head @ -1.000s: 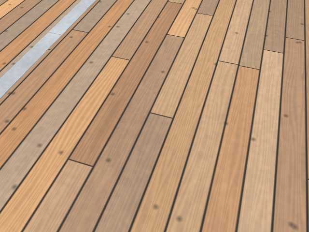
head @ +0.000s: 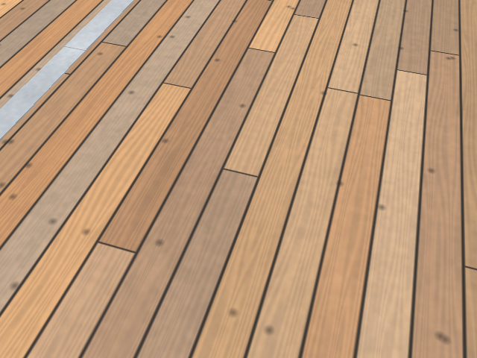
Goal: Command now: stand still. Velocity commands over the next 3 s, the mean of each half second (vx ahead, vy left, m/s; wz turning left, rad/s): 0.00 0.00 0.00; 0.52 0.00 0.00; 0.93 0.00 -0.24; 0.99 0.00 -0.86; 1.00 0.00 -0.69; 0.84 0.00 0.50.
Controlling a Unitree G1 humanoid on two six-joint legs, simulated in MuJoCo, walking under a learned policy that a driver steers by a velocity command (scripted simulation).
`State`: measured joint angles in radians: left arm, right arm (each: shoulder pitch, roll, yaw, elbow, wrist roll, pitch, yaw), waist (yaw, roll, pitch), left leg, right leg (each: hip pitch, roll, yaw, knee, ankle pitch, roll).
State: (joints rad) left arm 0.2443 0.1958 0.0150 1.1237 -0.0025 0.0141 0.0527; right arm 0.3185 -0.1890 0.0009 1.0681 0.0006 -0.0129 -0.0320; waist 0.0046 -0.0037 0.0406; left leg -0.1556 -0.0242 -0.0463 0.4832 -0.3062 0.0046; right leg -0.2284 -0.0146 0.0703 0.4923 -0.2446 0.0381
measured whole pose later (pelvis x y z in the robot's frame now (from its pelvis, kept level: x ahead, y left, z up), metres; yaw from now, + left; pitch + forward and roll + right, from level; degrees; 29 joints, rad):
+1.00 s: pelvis +0.13 -0.06 +0.00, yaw +0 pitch +2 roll +0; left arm 0.53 0.17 0.01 1.06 0.00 -0.12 -0.02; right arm 0.18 -0.24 -0.03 0.84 0.03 -0.12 0.02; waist 0.06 0.04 -0.06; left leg -0.73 0.11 -0.01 1.21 -0.11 0.07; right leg -0.03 0.03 -0.04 0.33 -0.33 -0.04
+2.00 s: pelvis +0.94 -0.14 +0.00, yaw -34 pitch -1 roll +1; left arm 0.47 0.21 0.05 0.77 -0.02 -0.07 -0.02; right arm 0.00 -0.24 -0.02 0.60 -0.01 -0.14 0.00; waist 0.07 0.03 0.05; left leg -0.66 0.10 -0.19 1.08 -0.21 -0.01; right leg -0.18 0.19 0.09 0.47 -0.25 -0.18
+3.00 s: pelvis +1.52 -0.69 -0.01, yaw -36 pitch +0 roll -3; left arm 0.33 0.31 0.09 0.83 -0.01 -0.10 0.02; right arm 0.11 -0.35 -0.08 0.65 0.01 -0.02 0.04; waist 0.08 0.04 0.07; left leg -0.73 0.09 0.05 0.80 0.04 0.02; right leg 0.02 -0.01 -0.24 0.35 -0.35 0.02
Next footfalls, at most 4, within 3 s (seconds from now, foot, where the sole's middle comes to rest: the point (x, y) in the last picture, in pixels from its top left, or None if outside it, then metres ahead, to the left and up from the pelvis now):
1.26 left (216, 338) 0.56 0.10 -0.77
1.76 right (299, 225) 0.95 -0.17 -0.77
2.20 left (305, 137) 1.38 -0.23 -0.77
2.68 right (432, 135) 1.40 -0.74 -0.77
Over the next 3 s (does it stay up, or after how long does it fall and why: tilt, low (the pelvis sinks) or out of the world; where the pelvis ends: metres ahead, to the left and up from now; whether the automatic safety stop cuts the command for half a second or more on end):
stays up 1.52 -0.69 -0.01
